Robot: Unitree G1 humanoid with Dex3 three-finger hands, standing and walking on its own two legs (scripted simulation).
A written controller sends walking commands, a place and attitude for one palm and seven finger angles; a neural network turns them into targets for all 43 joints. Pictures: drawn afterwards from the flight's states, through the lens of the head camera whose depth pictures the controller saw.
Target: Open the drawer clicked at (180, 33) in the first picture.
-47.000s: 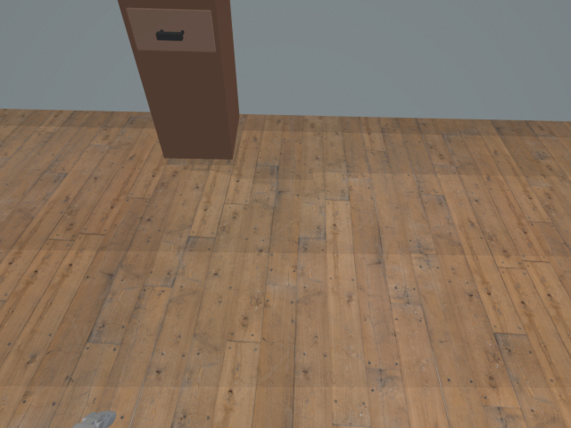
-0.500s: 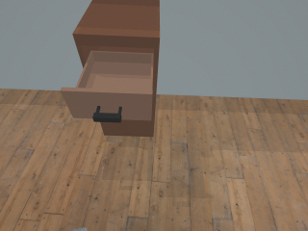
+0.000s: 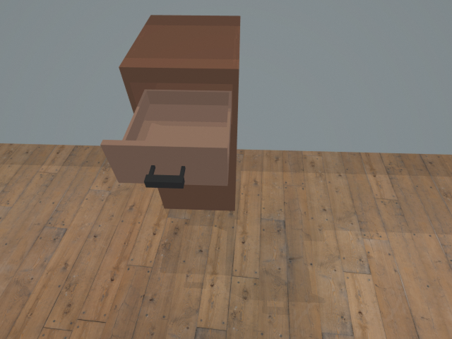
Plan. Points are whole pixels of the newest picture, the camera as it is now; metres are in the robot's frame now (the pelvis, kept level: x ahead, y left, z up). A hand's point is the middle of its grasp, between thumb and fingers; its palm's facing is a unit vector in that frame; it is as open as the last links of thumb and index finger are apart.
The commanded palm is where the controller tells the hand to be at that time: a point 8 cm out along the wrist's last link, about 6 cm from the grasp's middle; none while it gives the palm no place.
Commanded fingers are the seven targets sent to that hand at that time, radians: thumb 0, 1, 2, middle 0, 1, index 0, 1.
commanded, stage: let the arm hang, fingers relaxed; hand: left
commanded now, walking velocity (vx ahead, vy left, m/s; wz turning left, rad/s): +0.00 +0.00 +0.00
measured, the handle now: (166, 175) +0.53 +0.20 -0.10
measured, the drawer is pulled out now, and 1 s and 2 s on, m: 0.30 0.30 0.30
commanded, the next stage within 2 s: look to check the result in 0.32 s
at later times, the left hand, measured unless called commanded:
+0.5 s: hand out of the picture -0.02 +0.16 -0.18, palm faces +0.04 -0.98 -0.17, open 7.4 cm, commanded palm none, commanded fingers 0.00 0.90 0.90 -0.20 -0.30 -0.20 -0.30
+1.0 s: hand out of the picture +0.00 +0.15 -0.18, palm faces +0.04 -0.99 -0.17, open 7.4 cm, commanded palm none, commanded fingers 0.00 0.90 0.90 -0.20 -0.30 -0.20 -0.30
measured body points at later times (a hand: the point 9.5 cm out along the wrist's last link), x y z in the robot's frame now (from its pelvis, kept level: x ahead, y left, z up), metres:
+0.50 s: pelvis +0.01 -0.01 +0.00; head +0.02 -0.01 +0.45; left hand -0.02 +0.21 -0.16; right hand -0.03 -0.21 -0.16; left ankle +0.01 +0.11 -0.74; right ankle +0.00 -0.10 -0.74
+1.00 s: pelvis +0.01 -0.01 +0.00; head +0.03 -0.01 +0.45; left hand +0.00 +0.20 -0.16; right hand +0.00 -0.22 -0.16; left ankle +0.01 +0.11 -0.74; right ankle +0.00 -0.10 -0.74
